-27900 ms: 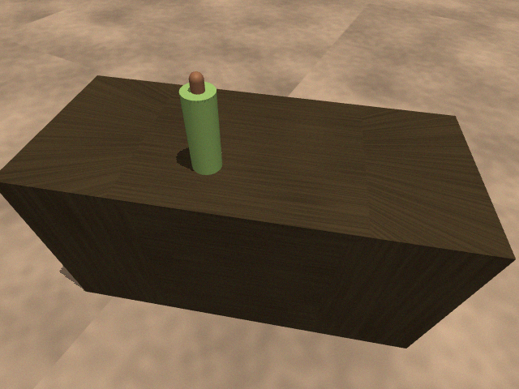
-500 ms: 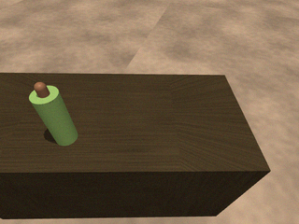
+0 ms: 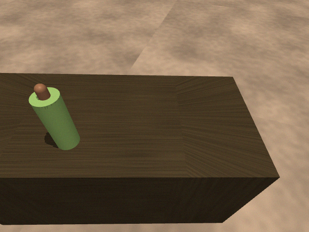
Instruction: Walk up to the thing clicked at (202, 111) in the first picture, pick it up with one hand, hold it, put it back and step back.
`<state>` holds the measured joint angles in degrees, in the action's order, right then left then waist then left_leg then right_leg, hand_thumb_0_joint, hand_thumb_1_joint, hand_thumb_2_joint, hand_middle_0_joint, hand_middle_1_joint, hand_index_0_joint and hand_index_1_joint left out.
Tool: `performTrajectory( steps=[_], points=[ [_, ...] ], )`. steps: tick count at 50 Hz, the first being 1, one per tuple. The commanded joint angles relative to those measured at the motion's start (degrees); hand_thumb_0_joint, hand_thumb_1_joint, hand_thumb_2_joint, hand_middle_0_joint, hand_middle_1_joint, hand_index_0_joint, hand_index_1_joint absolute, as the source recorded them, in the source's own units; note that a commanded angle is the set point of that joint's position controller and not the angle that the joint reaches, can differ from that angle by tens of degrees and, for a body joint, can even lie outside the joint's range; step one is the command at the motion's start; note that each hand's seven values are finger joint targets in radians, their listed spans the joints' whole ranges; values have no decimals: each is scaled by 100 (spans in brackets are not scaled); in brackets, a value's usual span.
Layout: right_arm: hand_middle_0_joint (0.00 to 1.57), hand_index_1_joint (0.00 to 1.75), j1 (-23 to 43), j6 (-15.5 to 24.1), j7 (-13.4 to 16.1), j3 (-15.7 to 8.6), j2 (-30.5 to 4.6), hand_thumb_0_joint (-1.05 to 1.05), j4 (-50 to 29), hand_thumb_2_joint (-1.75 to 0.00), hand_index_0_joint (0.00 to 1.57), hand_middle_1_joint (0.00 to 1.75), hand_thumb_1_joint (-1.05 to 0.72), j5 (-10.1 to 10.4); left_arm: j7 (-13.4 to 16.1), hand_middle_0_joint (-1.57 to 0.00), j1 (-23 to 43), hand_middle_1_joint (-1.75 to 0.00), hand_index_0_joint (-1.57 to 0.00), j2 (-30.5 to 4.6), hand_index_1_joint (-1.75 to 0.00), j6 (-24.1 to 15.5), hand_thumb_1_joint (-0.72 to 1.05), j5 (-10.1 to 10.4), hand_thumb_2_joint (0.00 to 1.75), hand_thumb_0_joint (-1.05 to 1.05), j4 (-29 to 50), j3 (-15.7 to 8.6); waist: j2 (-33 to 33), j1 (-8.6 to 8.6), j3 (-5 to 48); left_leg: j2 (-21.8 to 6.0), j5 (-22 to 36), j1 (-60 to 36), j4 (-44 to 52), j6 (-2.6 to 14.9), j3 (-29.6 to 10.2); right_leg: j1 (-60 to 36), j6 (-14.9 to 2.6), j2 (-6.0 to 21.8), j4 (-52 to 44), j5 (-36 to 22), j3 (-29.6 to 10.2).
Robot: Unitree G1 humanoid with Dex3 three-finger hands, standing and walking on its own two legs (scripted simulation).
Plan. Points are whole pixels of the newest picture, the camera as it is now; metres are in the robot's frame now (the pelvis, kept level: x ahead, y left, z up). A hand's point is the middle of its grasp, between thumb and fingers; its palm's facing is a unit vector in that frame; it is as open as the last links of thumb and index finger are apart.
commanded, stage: stand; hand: left
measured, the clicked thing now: (55, 117) +0.47 +0.31 +0.00
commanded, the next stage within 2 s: step back in 0.36 s
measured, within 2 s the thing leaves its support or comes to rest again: neither
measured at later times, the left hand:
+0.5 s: hand out of the picture +0.07 +0.26 -0.17, palm faces -0.04 -0.93 -0.37, open 7.4 cm
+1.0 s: hand out of the picture +0.00 +0.24 -0.17, palm faces +0.06 -0.92 -0.39, open 7.4 cm
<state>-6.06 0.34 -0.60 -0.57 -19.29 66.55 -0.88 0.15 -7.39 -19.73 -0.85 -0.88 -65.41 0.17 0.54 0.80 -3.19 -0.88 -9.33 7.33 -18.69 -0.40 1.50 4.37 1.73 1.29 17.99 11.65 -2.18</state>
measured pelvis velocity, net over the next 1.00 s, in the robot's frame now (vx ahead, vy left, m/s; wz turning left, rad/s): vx -0.12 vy -0.02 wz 0.09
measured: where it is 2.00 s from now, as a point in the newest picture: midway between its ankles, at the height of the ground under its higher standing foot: outside the picture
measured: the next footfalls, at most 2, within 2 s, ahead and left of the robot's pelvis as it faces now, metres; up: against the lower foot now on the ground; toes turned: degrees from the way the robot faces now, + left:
left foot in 1.04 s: -0.12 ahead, +0.10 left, +0.00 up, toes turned +2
right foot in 1.44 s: -0.24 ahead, -0.14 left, +0.00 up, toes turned +2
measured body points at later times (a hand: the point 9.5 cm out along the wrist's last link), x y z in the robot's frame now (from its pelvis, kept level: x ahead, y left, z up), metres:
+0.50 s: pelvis -0.02 -0.01 -0.01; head +0.03 +0.00 +0.44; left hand +0.07 +0.31 -0.14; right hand +0.06 -0.32 -0.14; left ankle +0.01 +0.12 -0.75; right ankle -0.02 -0.14 -0.75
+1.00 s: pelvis -0.12 -0.02 -0.03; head -0.04 -0.02 +0.41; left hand -0.01 +0.29 -0.14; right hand -0.01 -0.33 -0.16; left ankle -0.16 +0.10 -0.73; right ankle -0.05 -0.13 -0.75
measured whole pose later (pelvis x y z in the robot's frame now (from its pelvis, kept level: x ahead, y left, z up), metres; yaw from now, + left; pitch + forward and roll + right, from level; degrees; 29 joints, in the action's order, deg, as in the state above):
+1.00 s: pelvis -0.12 -0.02 -0.03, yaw +5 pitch -1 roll +0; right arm -7.3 -3.4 0.7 -1.9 -22.9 52.8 -1.1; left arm 1.3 -3.7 -19.9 1.5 -1.3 -46.5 -2.8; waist -0.8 -0.2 -12.3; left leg 2.4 -27.3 17.2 -45.6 -0.3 -4.1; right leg 21.8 -1.0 2.7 37.2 13.9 4.2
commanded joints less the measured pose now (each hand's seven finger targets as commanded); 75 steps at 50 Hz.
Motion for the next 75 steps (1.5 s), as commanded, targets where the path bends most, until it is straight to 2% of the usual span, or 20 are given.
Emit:
performTrajectory(
  steps=[1,17,18,21,27,29,30,31,33,36,44,50,52,53,54,58,66,72,73,75],
  points=[
    [20,30,242,142,113,-228,-1240,0,-337,-90,20,30,-90,38,79,-20,215,-30,-20,-1176,-30,-97,90,18,90,0,388,-214,-147,-30,481,-681,880,-389,231,129,-506,218,-237,579,-211,-1006,-314],
    [20,30,226,134,101,-239,-1262,0,-352,-90,20,30,-90,40,67,-20,177,-30,-20,-1207,-30,-77,90,24,90,0,399,-225,-82,-45,290,-677,483,-263,345,132,-546,314,-263,560,-255,-662,-347],
    [20,30,332,46,82,-397,-1636,0,-534,-90,20,30,-90,79,64,-20,245,-30,-20,-1610,-30,0,90,126,90,0,571,-445,-115,-15,-180,-672,1750,67,-196,306,-663,747,-306,434,359,-1688,-323],
    [20,30,149,-15,91,-467,-1640,0,-754,-90,20,30,-90,152,93,-20,113,-30,-20,-1374,-30,64,90,157,90,0,803,-439,-336,32,393,-935,2637,-37,-357,668,-684,587,-328,170,1188,-1575,-11],
    [20,30,581,-193,108,-649,-1773,0,-1443,-90,20,30,-90,54,39,-20,-552,-30,-20,-1233,-30,281,90,64,90,0,1044,-516,-1278,-230,878,-1643,2012,719,-617,1355,-1123,558,-475,-111,2700,1266,96],
    [20,30,799,-274,89,-654,-1656,0,-1643,-90,20,30,-90,55,11,-20,-828,-30,-20,-1308,-30,267,90,35,90,0,1026,-570,-915,-397,850,-1133,1370,941,-1458,1010,-759,434,-615,132,1916,17,-81],
    [20,30,763,-314,84,-593,-1386,0,-1711,-90,20,30,-90,125,27,-20,-657,-30,-20,-1556,-30,225,90,1,90,0,1146,-629,219,-396,592,-232,567,1051,-2505,520,-278,867,-803,868,661,-1342,-1016],
    [20,30,773,-361,120,-494,-1070,0,-1810,-90,20,30,-90,170,41,-20,-395,-30,-20,-1965,-30,171,90,-38,90,0,1298,-745,1156,-388,148,808,-1923,1989,-3344,225,-417,709,-1036,1607,34,-2504,-2125],
    [20,30,65,-419,207,-520,-1166,0,-1656,-90,20,30,-90,103,101,-20,129,-30,-20,-2087,-30,117,90,-121,90,0,1637,-756,1032,-122,166,715,-2847,1963,-4689,239,-1051,1164,-1787,2104,282,-3103,-2317],
    [20,30,-300,-366,163,-580,-1458,0,-1508,-90,20,30,-90,230,131,-20,706,-30,-20,-1643,-30,95,90,-131,90,0,1852,-696,801,152,459,753,-1930,1869,-5271,123,-1210,869,-1342,1171,609,-2683,-1167],
    [20,30,12,-239,282,-402,-1389,0,-1876,-90,20,30,-90,36,270,-20,-354,-30,-20,-1409,-30,179,90,-52,90,0,1967,-753,763,-547,772,434,-2138,2457,-3735,-100,-900,-979,-1607,1584,1192,-3612,-1101],
    [20,30,-1002,-194,169,-531,-1376,0,-1507,-90,20,30,-90,-61,178,-20,336,-30,-20,-1698,-30,265,90,17,90,0,2270,-766,844,51,921,294,-780,415,-1337,196,-99,569,-1083,1280,1549,-2054,-641],
    [20,30,-928,-193,126,-652,-1747,0,-1589,-90,20,30,-90,-157,148,-20,303,-30,-20,-1393,-30,294,90,18,90,0,2363,-673,-534,125,693,-681,360,111,-566,610,-1525,1736,-565,485,2309,-21,-220],
    [20,30,-513,-195,83,-689,-2124,0,-1755,-90,20,30,-90,-192,174,-20,359,-30,-20,-1220,-30,298,90,68,90,0,2397,-659,-1680,54,420,-1699,718,301,75,1200,-2852,2478,-294,-575,3481,2276,318],
    [20,30,-353,-186,83,-769,-2472,0,-1844,-90,20,30,-90,-168,254,-20,556,-30,-20,-1388,-30,328,90,-66,90,0,2334,-755,-1606,300,336,-2149,690,1238,222,1820,-3254,2069,-215,-734,4704,2873,-482],
    [20,30,453,-115,185,-533,-1618,0,-2064,-90,20,30,-90,-178,195,-20,-216,-30,-20,-1305,-30,349,90,94,90,0,1904,-765,-766,-357,29,-1071,1358,891,-196,1070,-1418,2589,-308,-902,5765,1664,-956],
    [20,30,-263,-142,223,-592,-1585,0,-2069,-90,20,30,-90,-30,157,-20,-291,-30,-20,-1170,-30,189,90,13,90,0,2093,-694,-1005,110,660,-1472,2331,-852,-909,1530,-1337,2206,101,-312,3388,1854,-443],
    [20,30,210,-308,139,-621,-1740,0,-2195,-90,20,30,-90,48,113,-20,-1332,-30,-20,-1265,-30,101,90,-88,90,0,1575,-754,-904,-278,1012,-1166,558,509,-1277,882,-1167,343,-285,-221,688,45,136],
    [20,30,258,-319,118,-575,-1551,0,-2243,-90,20,30,-90,68,111,-20,-1279,-30,-20,-1549,-30,92,90,-152,90,0,1631,-836,-130,-282,792,-763,-233,1291,-1739,553,-934,317,-542,308,543,283,-939],
    [20,30,428,-346,194,-591,-1366,0,-2255,-90,20,30,-90,44,82,-20,-408,-30,-20,-2415,-30,120,90,-199,90,0,2041,-1007,1769,-476,-5,559,-2627,1800,-4194,-25,-776,2042,-1987,2286,-362,541,-3268]
  ],
)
